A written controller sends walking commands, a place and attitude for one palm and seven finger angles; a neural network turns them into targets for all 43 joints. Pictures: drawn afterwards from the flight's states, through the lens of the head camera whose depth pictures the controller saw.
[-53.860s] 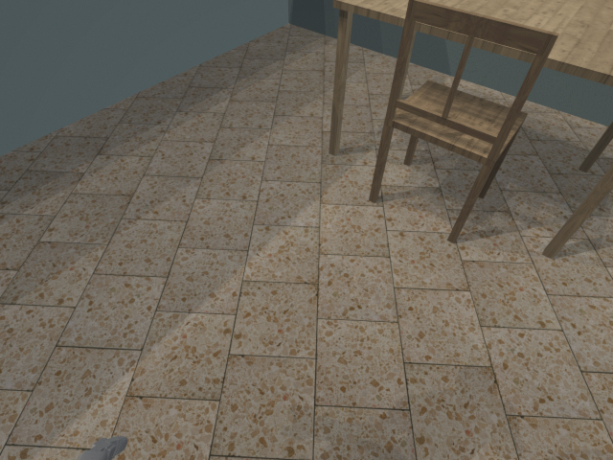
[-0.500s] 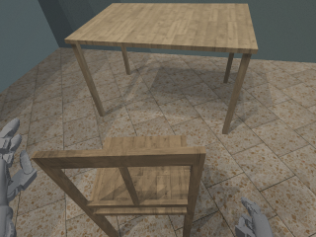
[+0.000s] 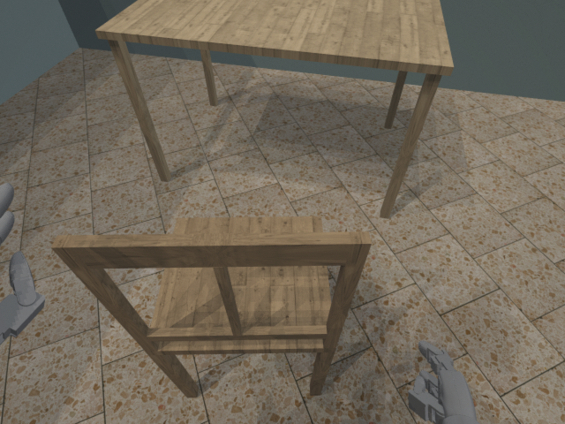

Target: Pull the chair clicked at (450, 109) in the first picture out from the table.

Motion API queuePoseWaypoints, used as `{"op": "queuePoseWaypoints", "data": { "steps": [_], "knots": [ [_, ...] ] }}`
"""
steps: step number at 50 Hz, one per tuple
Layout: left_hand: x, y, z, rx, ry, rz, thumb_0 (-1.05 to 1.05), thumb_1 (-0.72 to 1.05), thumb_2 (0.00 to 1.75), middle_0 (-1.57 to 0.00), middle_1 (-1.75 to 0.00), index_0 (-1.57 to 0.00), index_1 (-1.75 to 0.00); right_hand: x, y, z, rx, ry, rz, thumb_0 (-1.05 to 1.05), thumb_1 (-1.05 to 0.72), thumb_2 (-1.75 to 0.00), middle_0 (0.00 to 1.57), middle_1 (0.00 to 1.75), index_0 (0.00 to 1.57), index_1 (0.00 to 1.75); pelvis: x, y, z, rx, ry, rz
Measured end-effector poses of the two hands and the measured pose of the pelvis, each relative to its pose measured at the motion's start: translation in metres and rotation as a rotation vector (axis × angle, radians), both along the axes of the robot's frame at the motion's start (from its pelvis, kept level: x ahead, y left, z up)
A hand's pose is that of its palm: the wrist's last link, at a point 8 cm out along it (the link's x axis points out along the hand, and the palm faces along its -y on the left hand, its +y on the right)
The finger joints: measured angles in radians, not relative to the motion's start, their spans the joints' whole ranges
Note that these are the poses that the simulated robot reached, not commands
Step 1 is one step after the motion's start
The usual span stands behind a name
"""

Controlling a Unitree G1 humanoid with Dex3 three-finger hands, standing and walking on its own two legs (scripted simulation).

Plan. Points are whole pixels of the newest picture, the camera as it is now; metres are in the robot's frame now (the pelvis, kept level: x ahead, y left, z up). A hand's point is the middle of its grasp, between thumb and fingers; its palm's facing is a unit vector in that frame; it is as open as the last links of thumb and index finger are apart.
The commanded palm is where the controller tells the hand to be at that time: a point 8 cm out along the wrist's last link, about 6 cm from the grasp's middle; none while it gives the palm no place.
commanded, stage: step back with the hand held close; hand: left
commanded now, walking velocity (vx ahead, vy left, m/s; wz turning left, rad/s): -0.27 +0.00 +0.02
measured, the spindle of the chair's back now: (229, 301) +0.33 +0.13 -0.10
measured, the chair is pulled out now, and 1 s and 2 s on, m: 0.69 0.69 0.69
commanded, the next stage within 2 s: stop stepping back and stand still in 1.00 s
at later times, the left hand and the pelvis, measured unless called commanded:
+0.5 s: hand (2, 355) +0.14 +0.26 +0.17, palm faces +0.44 -0.73 -0.52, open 7.4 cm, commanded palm +0.08 +0.30 +0.18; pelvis -0.05 -0.01 -0.01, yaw +1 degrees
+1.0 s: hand out of the picture +0.08 +0.22 +0.20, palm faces +0.41 -0.77 -0.49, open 7.4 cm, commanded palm +0.01 +0.27 +0.18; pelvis -0.13 -0.03 +0.00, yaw +0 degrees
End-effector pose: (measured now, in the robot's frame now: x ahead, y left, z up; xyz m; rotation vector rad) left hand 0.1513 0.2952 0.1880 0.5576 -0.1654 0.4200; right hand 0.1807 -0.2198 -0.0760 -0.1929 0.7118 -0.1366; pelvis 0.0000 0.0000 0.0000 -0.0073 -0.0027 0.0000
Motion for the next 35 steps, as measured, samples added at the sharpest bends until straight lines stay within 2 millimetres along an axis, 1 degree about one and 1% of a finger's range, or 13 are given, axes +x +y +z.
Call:
{"op": "queuePoseWaypoints", "data": {
  "steps": [3,5,10,13,16,19,24,27,29,32,35],
  "knots": [
    [-0.009,-0.003,0.003,0.002,-0.026,0.009,0.02,0.89,0.89,-0.21,-0.3,-0.21,-0.3,-0.007,-0.005,-0.001,0.0,-0.009,-0.002,0.01,-0.9,-0.89,0.2,0.3,0.2,0.3,-0.008,-0.003,-0.001,-0.01,0.003,0.002],
    [-0.014,-0.002,0.001,-0.003,-0.029,0.017,0.02,0.89,0.89,-0.21,-0.3,-0.21,-0.3,-0.015,-0.009,-0.002,-0.007,-0.006,-0.01,0.01,-0.9,-0.89,0.2,0.3,0.2,0.3,-0.013,-0.002,-0.002,-0.013,0.007,0.002],
    [-0.022,0.009,-0.01,-0.016,-0.006,0.02,0.02,0.89,0.89,-0.21,-0.3,-0.21,-0.3,-0.038,-0.017,-0.004,-0.051,0.025,-0.037,0.01,-0.9,-0.89,0.2,0.3,0.2,0.3,-0.026,0.006,-0.004,-0.018,0.01,-0.001],
    [-0.026,0.016,-0.012,-0.009,0.005,0.021,0.02,0.89,0.89,-0.21,-0.3,-0.21,-0.3,-0.053,-0.016,-0.002,-0.065,0.04,-0.057,0.01,-0.9,-0.89,0.2,0.3,0.2,0.3,-0.032,0.01,-0.003,-0.024,0.012,0.0],
    [-0.031,0.019,-0.007,0.029,-0.012,0.015,0.02,0.89,0.89,-0.21,-0.3,-0.21,-0.3,-0.063,-0.013,-0.001,-0.065,0.039,-0.054,0.01,-0.9,-0.89,0.2,0.3,0.2,0.3,-0.036,0.008,-0.004,-0.024,0.017,0.022],
    [-0.038,0.014,-0.001,0.064,-0.054,-0.009,0.02,0.89,0.89,-0.21,-0.3,-0.21,-0.3,-0.068,-0.01,-0.006,-0.062,0.044,-0.03,0.01,-0.9,-0.89,0.2,0.3,0.2,0.3,-0.041,0.004,-0.008,-0.018,0.019,0.02],
    [-0.051,0.0,0.006,0.105,-0.08,-0.033,0.02,0.89,0.89,-0.21,-0.3,-0.21,-0.3,-0.068,-0.008,-0.015,-0.029,0.023,0.003,0.01,-0.9,-0.89,0.2,0.3,0.2,0.3,-0.053,-0.004,-0.013,-0.025,0.015,0.02],
    [-0.06,-0.009,0.008,0.106,-0.09,-0.036,0.02,0.89,0.89,-0.21,-0.3,-0.21,-0.3,-0.068,-0.01,-0.019,-0.011,0.017,0.014,0.01,-0.9,-0.89,0.2,0.3,0.2,0.3,-0.058,-0.01,-0.014,-0.024,0.017,0.021],
    [-0.064,-0.011,0.008,0.086,-0.101,-0.033,0.02,0.89,0.89,-0.21,-0.3,-0.21,-0.3,-0.071,-0.012,-0.019,-0.011,0.028,0.016,0.01,-0.9,-0.89,0.2,0.3,0.2,0.3,-0.061,-0.01,-0.012,-0.014,0.021,0.026],
    [-0.07,-0.007,0.009,0.057,-0.105,-0.015,0.02,0.89,0.89,-0.22,-0.3,-0.21,-0.3,-0.076,-0.015,-0.015,-0.029,0.056,0.01,0.01,-0.9,-0.89,0.2,0.3,0.2,0.3,-0.065,-0.006,-0.006,0.006,0.03,0.041],
    [-0.077,0.006,0.004,0.058,-0.097,0.002,0.01,0.89,0.89,-0.22,-0.3,-0.21,-0.3,-0.079,-0.014,-0.007,-0.061,0.052,0.008,0.01,-0.9,-0.89,0.2,0.3,0.2,0.3,-0.071,-0.001,-0.005,0.005,0.044,0.051]
  ]
}}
